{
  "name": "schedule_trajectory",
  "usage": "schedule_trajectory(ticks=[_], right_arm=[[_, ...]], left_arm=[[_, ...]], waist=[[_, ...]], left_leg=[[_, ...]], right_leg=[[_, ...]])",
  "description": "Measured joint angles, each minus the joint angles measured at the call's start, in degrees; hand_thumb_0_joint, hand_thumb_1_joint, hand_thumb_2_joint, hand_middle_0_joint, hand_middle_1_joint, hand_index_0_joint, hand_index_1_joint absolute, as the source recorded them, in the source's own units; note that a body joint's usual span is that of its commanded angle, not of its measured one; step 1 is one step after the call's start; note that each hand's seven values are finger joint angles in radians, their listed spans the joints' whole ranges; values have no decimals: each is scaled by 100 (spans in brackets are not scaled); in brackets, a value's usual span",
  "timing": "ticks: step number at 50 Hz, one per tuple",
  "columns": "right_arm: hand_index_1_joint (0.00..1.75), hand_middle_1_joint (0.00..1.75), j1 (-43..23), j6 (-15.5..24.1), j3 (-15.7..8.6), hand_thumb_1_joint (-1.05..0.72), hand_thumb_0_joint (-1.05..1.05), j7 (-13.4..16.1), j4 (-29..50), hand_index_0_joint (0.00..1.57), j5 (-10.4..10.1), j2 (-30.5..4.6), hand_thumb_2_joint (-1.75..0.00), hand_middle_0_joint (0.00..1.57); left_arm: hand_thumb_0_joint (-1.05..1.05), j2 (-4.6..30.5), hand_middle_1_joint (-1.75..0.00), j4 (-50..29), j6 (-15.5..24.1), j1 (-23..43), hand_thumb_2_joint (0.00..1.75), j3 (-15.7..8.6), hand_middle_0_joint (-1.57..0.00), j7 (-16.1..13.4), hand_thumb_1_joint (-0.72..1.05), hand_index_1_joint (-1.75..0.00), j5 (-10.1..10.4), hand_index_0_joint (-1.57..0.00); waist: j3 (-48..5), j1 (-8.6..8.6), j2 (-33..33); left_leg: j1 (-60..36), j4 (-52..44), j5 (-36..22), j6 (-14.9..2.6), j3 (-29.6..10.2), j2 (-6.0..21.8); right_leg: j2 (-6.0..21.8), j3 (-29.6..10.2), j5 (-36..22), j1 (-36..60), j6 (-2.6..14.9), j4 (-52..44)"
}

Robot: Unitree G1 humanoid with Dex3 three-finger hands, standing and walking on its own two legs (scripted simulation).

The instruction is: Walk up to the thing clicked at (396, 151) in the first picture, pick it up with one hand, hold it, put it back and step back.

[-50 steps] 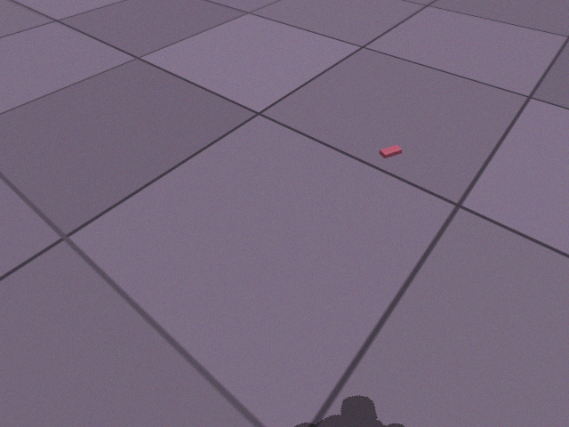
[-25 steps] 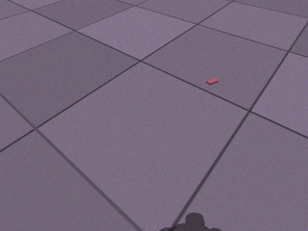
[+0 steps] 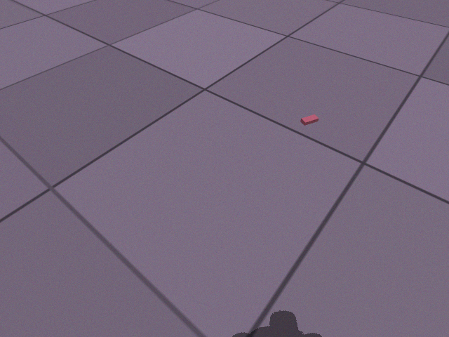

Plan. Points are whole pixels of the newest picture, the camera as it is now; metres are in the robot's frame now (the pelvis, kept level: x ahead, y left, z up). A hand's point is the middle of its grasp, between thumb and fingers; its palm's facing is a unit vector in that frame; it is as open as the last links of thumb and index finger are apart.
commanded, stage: stand
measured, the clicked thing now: (309, 119) +1.66 -0.57 -0.77
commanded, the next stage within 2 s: walk up in 0.12 s
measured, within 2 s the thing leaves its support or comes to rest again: neither
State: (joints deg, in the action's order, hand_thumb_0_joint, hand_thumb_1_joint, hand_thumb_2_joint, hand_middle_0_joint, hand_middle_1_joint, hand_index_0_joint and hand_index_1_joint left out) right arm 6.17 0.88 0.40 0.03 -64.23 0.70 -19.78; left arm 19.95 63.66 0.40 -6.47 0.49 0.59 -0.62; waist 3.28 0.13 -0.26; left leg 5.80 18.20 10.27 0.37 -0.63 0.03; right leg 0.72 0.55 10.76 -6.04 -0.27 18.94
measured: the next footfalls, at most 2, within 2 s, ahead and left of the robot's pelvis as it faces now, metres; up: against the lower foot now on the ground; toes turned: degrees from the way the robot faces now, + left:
right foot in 0.70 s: -0.02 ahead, -0.09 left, +0.00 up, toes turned -28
left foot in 1.02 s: +0.12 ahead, +0.09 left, +0.00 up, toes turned -47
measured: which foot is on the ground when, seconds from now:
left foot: down 0.00-0.72, up 0.74-1.00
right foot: down 0.00-0.34, up 0.36-0.68, down 0.70-1.00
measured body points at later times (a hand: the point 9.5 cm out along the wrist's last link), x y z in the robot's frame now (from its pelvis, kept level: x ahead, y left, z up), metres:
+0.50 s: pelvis -0.02 +0.05 -0.01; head +0.04 +0.06 +0.44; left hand +0.16 +0.33 -0.14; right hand -0.01 -0.29 -0.10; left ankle +0.00 +0.14 -0.75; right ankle -0.05 -0.09 -0.69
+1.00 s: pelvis -0.01 +0.05 -0.03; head +0.02 +0.02 +0.42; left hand +0.26 +0.22 -0.13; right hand -0.14 -0.25 -0.14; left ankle +0.11 +0.13 -0.74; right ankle -0.06 -0.08 -0.75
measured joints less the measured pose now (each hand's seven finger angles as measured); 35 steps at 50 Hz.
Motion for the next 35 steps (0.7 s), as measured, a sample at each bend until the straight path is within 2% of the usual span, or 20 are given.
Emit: schedule_trajectory(ticks=[7, 9, 11, 14, 15, 16, 17, 19, 21, 24, 30, 33, 35], right_arm=[[30, 30, -19, -37, -53, -90, 1, -35, 44, 20, 18, -16, -90, 21], [30, 30, -146, -102, -186, -90, 1, -79, 274, 21, 29, -102, -90, 21], [30, 30, -283, -126, -293, -90, 1, -100, 542, 21, 23, -213, -90, 21], [30, 30, -429, -129, -414, -90, 1, -98, 916, 20, -3, -304, -90, 21], [30, 30, -432, -116, -451, -90, 1, -87, 1035, 20, -26, -314, -90, 21], [30, 30, -416, -94, -481, -90, 1, -73, 1147, 20, -27, -315, -90, 21], [30, 30, -374, -70, -510, -90, 0, -58, 1258, 20, 3, -309, -90, 21], [30, 30, -240, -70, -560, -90, 0, -49, 1434, 20, 71, -275, -90, 20], [30, 30, -77, -101, -580, -90, 0, -74, 1553, 20, 99, -218, -90, 20], [30, 30, 189, -90, -543, -90, 0, -73, 1658, 20, 114, -145, -90, 20], [30, 30, 717, -51, -494, -90, 1, -121, 1933, 20, 119, -237, -90, 21], [30, 30, 929, -117, -495, -90, 1, -146, 2009, 21, 120, -325, -90, 21], [30, 30, 1059, -181, -501, -90, 1, -158, 2035, 21, 91, -392, -90, 21]], left_arm=[[1, -1, -30, -94, -27, -77, 90, -16, -20, 5, 90, -30, -22, -20], [1, -2, -30, -362, -46, -250, 90, -62, -20, 7, 90, -30, -79, -20], [1, 14, -30, -593, -53, -425, 90, -111, -20, 4, 90, -30, -127, -20], [1, 103, -30, -875, -76, -626, 90, -166, -20, -15, 90, -30, -171, -20], [1, 147, -30, -950, -89, -663, 90, -176, -20, -23, 90, -30, -159, -21], [1, 199, -30, -1022, -112, -689, 90, -184, -20, -33, 90, -30, -134, -21], [1, 254, -30, -1085, -154, -686, 90, -193, -20, -45, 90, -30, -102, -21], [1, 319, -30, -1163, -250, -624, 90, -220, -20, -90, 90, -30, -87, -20], [1, 372, -30, -1272, -296, -626, 90, -241, -20, -89, 90, -30, -82, -20], [1, 461, -30, -1450, -275, -678, 90, -307, -20, 19, 90, -30, -43, -20], [1, 464, -30, -1730, -292, -638, 90, -358, -20, 174, 90, -29, -58, -20], [1, 432, -30, -1845, -250, -582, 90, -371, -20, 176, 90, -29, -74, -20], [1, 410, -30, -1913, -180, -570, 90, -382, -20, 161, 90, -29, -84, -20]], waist=[[2, 33, 24], [76, 79, 98], [157, 127, 146], [261, 167, 42], [287, 163, -11], [306, 140, -70], [335, 110, -131], [399, 101, -190], [417, 61, -162], [402, 0, -160], [481, -212, -26], [502, -321, 79], [476, -362, 149]], left_leg=[[67, 103, 62, -2, 61, 32], [326, 573, 300, -33, 223, 111], [581, 1073, 693, -117, 68, 54], [894, 1741, 1549, -168, -212, -188], [904, 1681, 1580, -182, -253, -233], [866, 1465, 1271, -195, -232, -249], [855, 1325, 647, -196, -147, -257], [841, 1413, 630, -229, 29, -218], [722, 1341, 720, -261, 153, -83], [537, 1085, 658, -255, 355, 73], [484, 1154, 765, -230, 758, 277], [591, 1493, 984, -183, 939, 413], [714, 1870, 1217, -132, 1050, 522]], right_leg=[[-31, -58, 15, -74, 8, 62], [-128, -260, 99, -347, 19, 378], [-228, -519, 177, -644, 14, 704], [-285, -937, 201, -1009, -47, 1014], [-294, -1052, 198, -1100, -77, 1081], [-298, -1152, 218, -1198, -115, 1187], [-302, -1210, 258, -1318, -81, 1384], [-359, -1086, 979, -1621, 16, 2196], [-399, -747, 1453, -1885, 41, 3132], [-285, -437, 1310, -2019, 82, 3701], [4, -149, 1207, -1723, 80, 2901], [-15, 23, 1175, -1422, 142, 2317], [-95, 117, 983, -1076, 242, 1666]])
